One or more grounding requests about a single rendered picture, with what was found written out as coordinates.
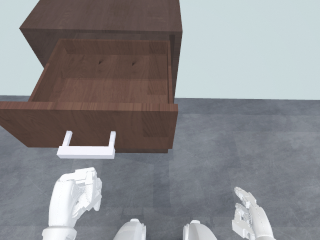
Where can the robot right thigh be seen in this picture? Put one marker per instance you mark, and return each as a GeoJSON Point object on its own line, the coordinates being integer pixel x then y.
{"type": "Point", "coordinates": [197, 231]}

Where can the left robot hand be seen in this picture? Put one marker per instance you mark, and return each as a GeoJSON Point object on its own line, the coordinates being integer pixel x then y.
{"type": "Point", "coordinates": [83, 186]}

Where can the drawer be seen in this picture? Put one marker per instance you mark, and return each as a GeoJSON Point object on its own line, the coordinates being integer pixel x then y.
{"type": "Point", "coordinates": [93, 87]}

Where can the cabinet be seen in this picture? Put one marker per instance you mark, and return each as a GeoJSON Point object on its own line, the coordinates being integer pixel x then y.
{"type": "Point", "coordinates": [156, 20]}

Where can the right robot hand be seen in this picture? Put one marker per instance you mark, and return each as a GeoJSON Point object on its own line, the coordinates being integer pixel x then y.
{"type": "Point", "coordinates": [255, 222]}

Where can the handle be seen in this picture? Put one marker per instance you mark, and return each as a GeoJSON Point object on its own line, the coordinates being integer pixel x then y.
{"type": "Point", "coordinates": [86, 152]}

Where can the robot left forearm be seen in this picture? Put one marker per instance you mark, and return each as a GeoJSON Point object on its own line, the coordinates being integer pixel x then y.
{"type": "Point", "coordinates": [59, 233]}

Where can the right robot shin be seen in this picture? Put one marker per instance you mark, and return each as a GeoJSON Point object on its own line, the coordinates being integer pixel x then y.
{"type": "Point", "coordinates": [195, 221]}

